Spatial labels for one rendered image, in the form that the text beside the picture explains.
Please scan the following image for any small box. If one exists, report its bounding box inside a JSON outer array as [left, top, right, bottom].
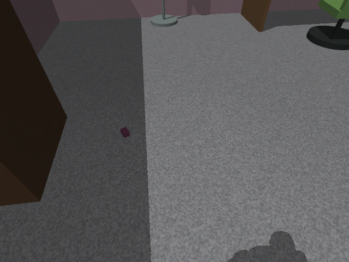
[[120, 127, 130, 138]]

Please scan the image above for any coat stand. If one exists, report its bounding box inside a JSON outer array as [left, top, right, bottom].
[[151, 0, 177, 27]]

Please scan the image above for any office chair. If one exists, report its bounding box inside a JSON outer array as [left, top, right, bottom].
[[306, 0, 349, 50]]

